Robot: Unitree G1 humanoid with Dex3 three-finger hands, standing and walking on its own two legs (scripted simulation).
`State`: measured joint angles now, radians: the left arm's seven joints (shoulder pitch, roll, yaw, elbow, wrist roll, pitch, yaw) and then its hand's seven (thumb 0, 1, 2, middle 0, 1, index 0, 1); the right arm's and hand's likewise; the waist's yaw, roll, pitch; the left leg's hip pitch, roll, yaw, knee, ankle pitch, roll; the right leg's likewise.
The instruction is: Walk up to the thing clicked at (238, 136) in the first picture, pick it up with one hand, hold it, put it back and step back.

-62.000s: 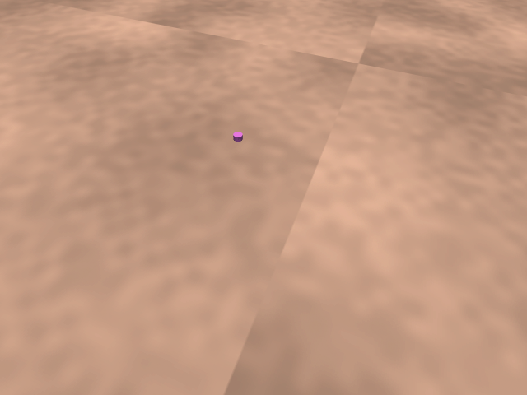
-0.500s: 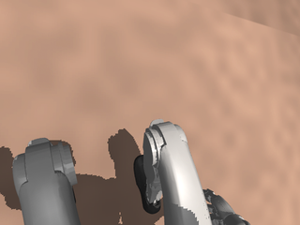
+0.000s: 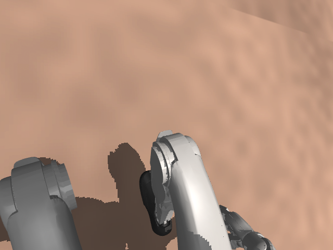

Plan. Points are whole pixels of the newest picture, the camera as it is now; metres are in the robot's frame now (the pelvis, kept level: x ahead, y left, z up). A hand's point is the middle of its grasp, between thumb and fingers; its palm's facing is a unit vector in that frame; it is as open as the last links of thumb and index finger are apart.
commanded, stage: rest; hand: left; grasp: from above
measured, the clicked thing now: out of the picture +0.42 +0.39 -0.26
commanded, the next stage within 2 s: open in 0.54 s
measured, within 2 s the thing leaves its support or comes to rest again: rests again in 0.32 s
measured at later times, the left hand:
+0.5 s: hand out of the picture +0.41 +0.37 -0.23, palm faces -0.42 -0.17 -0.89, open 7.4 cm
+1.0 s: hand out of the picture +0.41 +0.38 -0.24, palm faces -0.42 -0.18 -0.89, open 10.9 cm
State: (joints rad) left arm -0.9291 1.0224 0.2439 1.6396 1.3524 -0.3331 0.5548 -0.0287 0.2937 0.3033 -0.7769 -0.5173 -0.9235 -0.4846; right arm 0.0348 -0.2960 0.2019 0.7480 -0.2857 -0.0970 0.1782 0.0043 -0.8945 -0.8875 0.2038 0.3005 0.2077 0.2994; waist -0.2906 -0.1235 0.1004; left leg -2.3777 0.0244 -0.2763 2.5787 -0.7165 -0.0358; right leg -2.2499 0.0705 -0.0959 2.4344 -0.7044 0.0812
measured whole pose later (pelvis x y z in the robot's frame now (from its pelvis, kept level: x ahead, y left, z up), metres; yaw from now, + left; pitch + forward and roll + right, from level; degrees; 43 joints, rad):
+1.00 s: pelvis +0.00 +0.01 +0.00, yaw -2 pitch +25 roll -15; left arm -0.94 1.09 0.21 1.70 1.32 -0.33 0.60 -0.01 -0.02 0.57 -0.48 -0.66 -0.52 -0.64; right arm 0.01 -0.33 0.28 0.71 -0.32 -0.19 0.22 0.00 -0.89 -0.89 0.20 0.30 0.21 0.30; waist -0.31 -0.16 0.16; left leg -2.36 0.03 -0.31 2.62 -0.72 -0.03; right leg -2.22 0.08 -0.12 2.43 -0.69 0.09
